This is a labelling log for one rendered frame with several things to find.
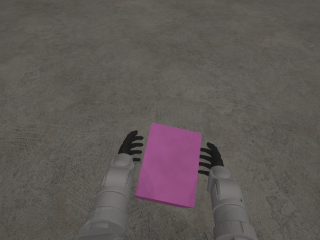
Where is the carton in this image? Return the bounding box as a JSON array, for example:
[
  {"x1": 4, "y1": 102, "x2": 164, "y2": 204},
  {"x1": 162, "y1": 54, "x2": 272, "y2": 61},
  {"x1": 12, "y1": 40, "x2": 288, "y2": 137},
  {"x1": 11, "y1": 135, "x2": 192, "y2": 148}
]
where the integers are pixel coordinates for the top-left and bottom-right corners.
[{"x1": 135, "y1": 122, "x2": 202, "y2": 208}]

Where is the left robot forearm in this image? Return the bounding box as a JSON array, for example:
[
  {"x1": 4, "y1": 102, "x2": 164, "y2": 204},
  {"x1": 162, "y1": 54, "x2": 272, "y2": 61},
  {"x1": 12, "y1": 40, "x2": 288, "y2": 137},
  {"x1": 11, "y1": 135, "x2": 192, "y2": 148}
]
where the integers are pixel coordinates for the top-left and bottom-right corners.
[{"x1": 75, "y1": 153, "x2": 135, "y2": 240}]

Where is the robot left hand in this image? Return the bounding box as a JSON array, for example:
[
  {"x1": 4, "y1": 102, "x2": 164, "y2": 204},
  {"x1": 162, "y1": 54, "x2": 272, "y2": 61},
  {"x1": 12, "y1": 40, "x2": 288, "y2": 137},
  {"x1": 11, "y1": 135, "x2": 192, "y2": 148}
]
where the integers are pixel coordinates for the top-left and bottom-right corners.
[{"x1": 118, "y1": 130, "x2": 144, "y2": 162}]

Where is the robot right hand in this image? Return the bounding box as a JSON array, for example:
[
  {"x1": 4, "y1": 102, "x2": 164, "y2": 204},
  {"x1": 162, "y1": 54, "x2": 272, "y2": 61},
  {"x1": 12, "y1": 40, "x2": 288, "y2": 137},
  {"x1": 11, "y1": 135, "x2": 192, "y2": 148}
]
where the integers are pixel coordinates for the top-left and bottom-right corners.
[{"x1": 198, "y1": 142, "x2": 224, "y2": 176}]

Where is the right robot forearm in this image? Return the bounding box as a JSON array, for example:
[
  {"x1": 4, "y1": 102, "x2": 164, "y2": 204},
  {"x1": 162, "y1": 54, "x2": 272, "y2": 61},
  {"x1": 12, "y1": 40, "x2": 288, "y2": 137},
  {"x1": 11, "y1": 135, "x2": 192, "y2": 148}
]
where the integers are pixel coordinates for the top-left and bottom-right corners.
[{"x1": 207, "y1": 165, "x2": 258, "y2": 240}]

